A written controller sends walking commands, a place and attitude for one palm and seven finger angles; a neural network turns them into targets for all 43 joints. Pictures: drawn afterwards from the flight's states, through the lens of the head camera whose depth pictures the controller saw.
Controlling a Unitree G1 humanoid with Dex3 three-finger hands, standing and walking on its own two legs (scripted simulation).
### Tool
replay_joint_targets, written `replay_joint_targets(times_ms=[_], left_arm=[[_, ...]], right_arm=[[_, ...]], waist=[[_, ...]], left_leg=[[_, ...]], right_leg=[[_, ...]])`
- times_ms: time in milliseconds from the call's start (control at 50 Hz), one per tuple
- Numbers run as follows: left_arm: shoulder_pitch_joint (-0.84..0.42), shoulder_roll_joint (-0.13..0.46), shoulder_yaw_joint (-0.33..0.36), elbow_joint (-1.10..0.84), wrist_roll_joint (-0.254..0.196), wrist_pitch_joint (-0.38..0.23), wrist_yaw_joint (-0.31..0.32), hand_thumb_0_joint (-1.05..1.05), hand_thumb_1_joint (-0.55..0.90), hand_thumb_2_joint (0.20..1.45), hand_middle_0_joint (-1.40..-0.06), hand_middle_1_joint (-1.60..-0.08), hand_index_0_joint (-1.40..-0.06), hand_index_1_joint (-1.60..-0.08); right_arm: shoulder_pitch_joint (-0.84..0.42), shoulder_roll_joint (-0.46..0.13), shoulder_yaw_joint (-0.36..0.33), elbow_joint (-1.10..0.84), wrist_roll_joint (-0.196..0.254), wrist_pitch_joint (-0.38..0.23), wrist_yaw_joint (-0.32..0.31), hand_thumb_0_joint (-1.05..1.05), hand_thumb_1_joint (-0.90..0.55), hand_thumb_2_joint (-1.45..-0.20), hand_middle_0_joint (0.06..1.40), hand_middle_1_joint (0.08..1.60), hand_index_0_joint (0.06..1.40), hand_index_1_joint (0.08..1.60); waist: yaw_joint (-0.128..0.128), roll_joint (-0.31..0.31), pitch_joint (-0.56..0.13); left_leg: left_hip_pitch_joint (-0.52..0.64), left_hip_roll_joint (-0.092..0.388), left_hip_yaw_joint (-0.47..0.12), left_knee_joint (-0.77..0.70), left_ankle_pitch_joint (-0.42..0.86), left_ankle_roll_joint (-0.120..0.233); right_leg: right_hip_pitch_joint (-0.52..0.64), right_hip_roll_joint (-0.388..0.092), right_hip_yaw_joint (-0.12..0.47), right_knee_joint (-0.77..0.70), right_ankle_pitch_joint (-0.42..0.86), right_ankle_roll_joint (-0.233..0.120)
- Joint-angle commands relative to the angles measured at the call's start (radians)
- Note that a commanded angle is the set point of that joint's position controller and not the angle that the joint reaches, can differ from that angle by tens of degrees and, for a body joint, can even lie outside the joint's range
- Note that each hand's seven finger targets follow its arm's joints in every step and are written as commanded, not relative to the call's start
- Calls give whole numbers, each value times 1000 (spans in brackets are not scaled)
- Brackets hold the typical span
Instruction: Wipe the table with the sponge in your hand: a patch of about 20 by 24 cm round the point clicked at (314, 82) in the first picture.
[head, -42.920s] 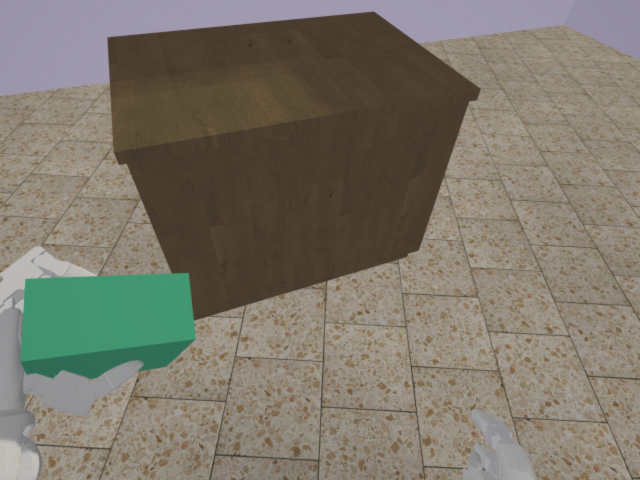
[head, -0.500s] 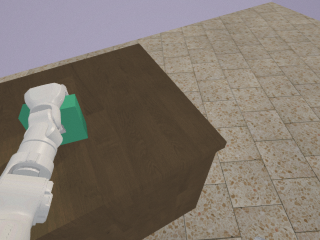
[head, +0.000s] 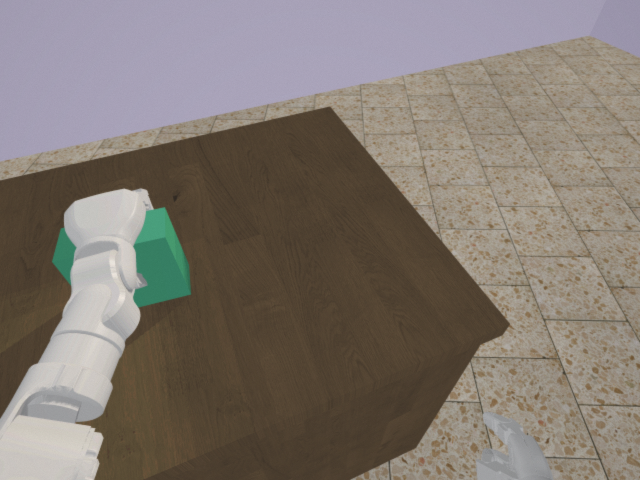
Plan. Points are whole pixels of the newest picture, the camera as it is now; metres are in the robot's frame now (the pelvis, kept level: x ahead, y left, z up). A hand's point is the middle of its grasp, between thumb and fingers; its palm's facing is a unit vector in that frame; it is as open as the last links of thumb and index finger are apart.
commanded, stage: wipe back along the first lane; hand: left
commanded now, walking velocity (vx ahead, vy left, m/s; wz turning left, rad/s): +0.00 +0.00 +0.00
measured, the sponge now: (135, 272) +0.37 +0.30 +0.04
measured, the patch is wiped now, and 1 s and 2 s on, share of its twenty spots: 1.00 1.00 1.00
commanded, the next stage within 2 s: lift the sponge slowly off the table in 1.78 s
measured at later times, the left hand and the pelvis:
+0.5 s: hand (111, 275) +0.33 +0.30 +0.09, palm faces +0.03 -0.03 -1.00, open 10.1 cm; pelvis +0.00 -0.01 +0.00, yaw +1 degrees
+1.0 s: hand (116, 309) +0.28 +0.27 +0.09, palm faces +0.05 -0.04 -1.00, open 10.1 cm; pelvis +0.00 -0.02 +0.00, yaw +0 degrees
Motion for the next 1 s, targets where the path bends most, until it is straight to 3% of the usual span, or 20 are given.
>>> replay_joint_targets(times_ms=[0, 60, 120, 160, 200, 280, 340, 360, 420, 460, 540, 640, 660, 720, 760, 820, 860, 920, 960, 980], left_arm=[[-246, 290, 100, -125, 29, 40, -18, 0, 100, 1300, -1200, -1600, -1200, -1600], [-243, 301, 108, -174, 26, 28, -37, 0, 100, 1300, -1200, -1600, -1200, -1600], [-142, 227, 63, -176, 15, 20, -54, 0, 100, 1300, -1200, -1600, -1200, -1600], [-97, 241, 90, -206, 6, 7, -63, 0, 100, 1300, -1200, -1600, -1200, -1600], [-103, 189, 38, -221, 8, 7, -67, 0, 100, 1300, -1200, -1600, -1200, -1600], [-35, 163, 37, -302, -10, 13, -60, 0, 100, 1300, -1200, -1600, -1200, -1600], [39, 129, 25, -307, -29, 31, -52, 0, 100, 1300, -1200, -1600, -1200, -1600], [32, 153, 50, -343, -33, 31, -50, 0, 100, 1300, -1200, -1600, -1200, -1600], [68, 115, 12, -322, -35, 55, -48, 0, 100, 1300, -1200, -1600, -1200, -1600], [64, 140, 35, -331, -35, 66, -46, 0, 100, 1300, -1200, -1600, -1200, -1600], [114, 99, -8, -323, -36, 81, -54, 0, 100, 1300, -1200, -1600, -1200, -1600], [181, 113, 15, -343, -49, 80, -57, 0, 100, 1300, -1200, -1600, -1200, -1600], [176, 141, 45, -362, -49, 79, -58, 0, 100, 1300, -1200, -1600, -1200, -1600], [192, 81, -10, -377, -50, 85, -59, 0, 100, 1300, -1200, -1600, -1200, -1600], [221, 119, 34, -416, -51, 81, -56, 0, 100, 1300, -1200, -1600, -1200, -1600], [292, 77, 8, -443, -64, 81, -53, 0, 100, 1300, -1200, -1600, -1200, -1600], [334, 114, 53, -494, -70, 78, -47, 0, 100, 1300, -1200, -1600, -1200, -1600], [395, 72, 25, -526, -84, 90, -41, 0, 100, 1300, -1200, -1600, -1200, -1600], [391, 113, 67, -564, -86, 102, -35, 0, 100, 1300, -1200, -1600, -1200, -1600], [399, 99, 51, -562, -88, 112, -32, 0, 100, 1300, -1200, -1600, -1200, -1600]], right_arm=[[-89, -145, -41, -127, -8, -39, -8, 0, -900, -900, 200, 300, 200, 300], [-100, -143, -37, -137, -11, -42, -12, 0, -900, -900, 200, 300, 200, 300], [-90, -137, -38, -142, -11, -46, -6, 0, -900, -900, 200, 300, 200, 300], [-97, -142, -38, -147, -10, -50, -4, 0, -900, -900, 200, 300, 200, 300], [-95, -136, -37, -147, -9, -47, -1, 0, -900, -900, 200, 300, 200, 300], [-107, -138, -43, -160, -10, -51, 6, 0, -900, -900, 200, 300, 200, 300], [-120, -136, -41, -160, -8, -53, 10, 0, -900, -900, 200, 300, 200, 300], [-125, -142, -41, -158, -7, -54, 10, 0, -900, -900, 200, 300, 200, 300], [-133, -139, -37, -159, -5, -52, 9, 0, -900, -900, 200, 300, 200, 300], [-147, -143, -34, -157, -3, -51, 6, 0, -900, -900, 200, 300, 200, 300], [-159, -135, -28, -163, 2, -53, 7, 0, -900, -900, 200, 300, 200, 300], [-168, -131, -25, -173, 1, -57, 7, 0, -900, -900, 200, 300, 200, 300], [-178, -136, -26, -172, 1, -58, 6, 0, -900, -900, 200, 300, 200, 300], [-182, -128, -24, -178, 3, -61, 9, 0, -900, -900, 200, 300, 200, 300], [-192, -131, -26, -182, 0, -64, 11, 0, -900, -900, 200, 300, 200, 300], [-195, -124, -25, -187, -1, -69, 13, 0, -900, -900, 200, 300, 200, 300], [-208, -127, -27, -190, -2, -71, 15, 0, -900, -900, 200, 300, 200, 300], [-218, -118, -25, -196, -1, -72, 17, 0, -900, -900, 200, 300, 200, 300], [-227, -124, -27, -194, -4, -72, 14, 0, -900, -900, 200, 300, 200, 300], [-227, -120, -25, -194, -3, -71, 12, 0, -900, -900, 200, 300, 200, 300]], waist=[[22, -19, -248], [25, 4, -272], [17, -8, -245], [22, -15, -254], [7, -20, -224], [22, 6, -245], [23, -50, -217], [25, -45, -231], [20, -72, -183], [25, -66, -159], [26, -59, -137], [34, -78, -136], [39, -61, -140], [31, -60, -102], [44, -57, -120], [42, -89, -127], [54, -81, -135], [53, -96, -112], [59, -103, -112], [56, -98, -97]], left_leg=[[152, 45, -31, -16, 544, -30], [163, 43, -34, -13, 573, -28], [169, 45, -34, 3, 591, -28], [168, 47, -38, 4, 601, -26], [161, 49, -39, 6, 579, -28], [185, 52, -49, 13, 600, -27], [154, 47, -38, 8, 530, -21], [157, 52, -48, 1, 532, -22], [123, 41, -35, -8, 438, -17], [111, 42, -40, -21, 399, -15], [97, 36, -35, -26, 340, -13], [84, 31, -30, -21, 317, -9], [86, 34, -36, -25, 313, -9], [82, 34, -33, -26, 296, -9], [84, 34, -38, -27, 300, -8], [83, 26, -23, -13, 312, -6], [84, 26, -27, -12, 323, -8], [77, 25, -20, -11, 318, -9], [80, 26, -26, -13, 318, -9], [78, 24, -17, -11, 306, -8]], right_leg=[[126, 15, -50, 13, 397, -85], [148, 11, -42, 12, 428, -88], [128, 14, -51, 12, 437, -82], [140, 13, -43, 14, 454, -83], [111, 15, -52, 15, 427, -80], [112, 18, -59, 17, 404, -83], [119, 17, -53, 14, 412, -77], [126, 17, -49, 18, 403, -80], [116, 18, -54, 12, 367, -76], [111, 18, -48, 9, 332, -80], [105, 17, -50, 4, 281, -77], [130, 14, -39, 7, 295, -74], [129, 15, -31, 8, 286, -79], [105, 17, -42, 3, 264, -75], [125, 16, -28, 8, 272, -80], [146, 12, -24, 13, 333, -71], [162, 11, -9, 22, 359, -74], [158, 9, -14, 22, 367, -65], [160, 12, -1, 22, 368, -68], [155, 9, -7, 20, 354, -63]])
